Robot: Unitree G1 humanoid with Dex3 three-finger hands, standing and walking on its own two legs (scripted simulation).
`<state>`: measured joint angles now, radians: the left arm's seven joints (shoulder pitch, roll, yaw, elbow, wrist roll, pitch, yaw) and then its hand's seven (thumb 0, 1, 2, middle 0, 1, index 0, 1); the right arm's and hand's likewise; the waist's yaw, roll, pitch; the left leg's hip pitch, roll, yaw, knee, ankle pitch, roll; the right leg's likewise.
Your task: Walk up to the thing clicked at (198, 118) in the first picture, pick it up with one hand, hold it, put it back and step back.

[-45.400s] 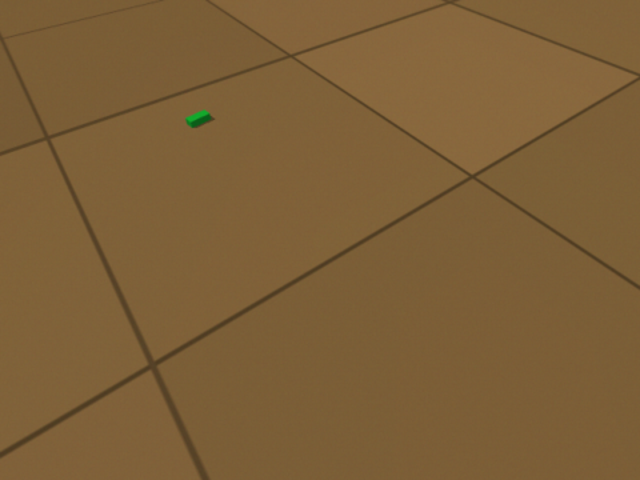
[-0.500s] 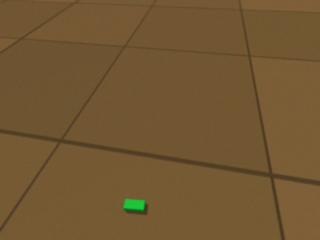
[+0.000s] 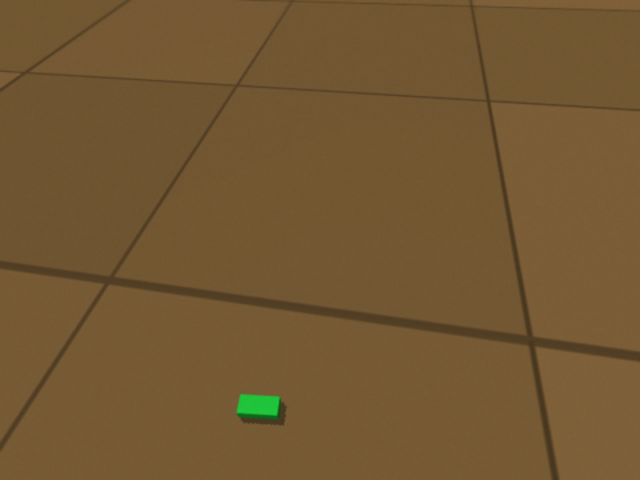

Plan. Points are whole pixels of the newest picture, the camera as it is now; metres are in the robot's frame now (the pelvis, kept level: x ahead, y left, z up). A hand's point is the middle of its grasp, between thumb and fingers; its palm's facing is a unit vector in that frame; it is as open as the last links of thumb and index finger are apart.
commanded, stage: stand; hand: left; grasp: from above
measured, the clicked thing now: (259, 406) +0.47 +0.23 -0.76
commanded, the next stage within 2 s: step back in 1.22 s
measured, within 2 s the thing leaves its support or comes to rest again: neither
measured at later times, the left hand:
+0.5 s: hand out of the picture +0.09 +0.23 -0.16, palm faces +0.01 -0.94 -0.33, open 7.4 cm
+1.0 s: hand out of the picture +0.09 +0.24 -0.15, palm faces -0.01 -0.94 -0.34, open 7.4 cm
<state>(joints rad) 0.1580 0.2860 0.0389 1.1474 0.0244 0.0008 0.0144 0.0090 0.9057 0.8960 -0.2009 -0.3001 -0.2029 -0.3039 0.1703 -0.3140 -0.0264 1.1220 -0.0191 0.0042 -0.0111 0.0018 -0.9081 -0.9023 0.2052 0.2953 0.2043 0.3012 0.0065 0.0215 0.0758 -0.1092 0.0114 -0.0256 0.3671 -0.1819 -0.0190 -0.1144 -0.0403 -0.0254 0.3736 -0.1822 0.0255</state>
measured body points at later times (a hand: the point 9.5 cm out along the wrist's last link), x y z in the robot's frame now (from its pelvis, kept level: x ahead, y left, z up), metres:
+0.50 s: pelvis +0.02 +0.00 +0.00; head +0.02 -0.01 +0.45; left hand +0.09 +0.28 -0.13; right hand +0.08 -0.29 -0.14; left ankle +0.02 +0.13 -0.75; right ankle +0.02 -0.13 -0.75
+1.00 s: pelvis +0.01 -0.01 +0.00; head +0.02 -0.02 +0.45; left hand +0.09 +0.29 -0.13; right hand +0.08 -0.31 -0.14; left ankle +0.02 +0.13 -0.75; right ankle +0.02 -0.13 -0.75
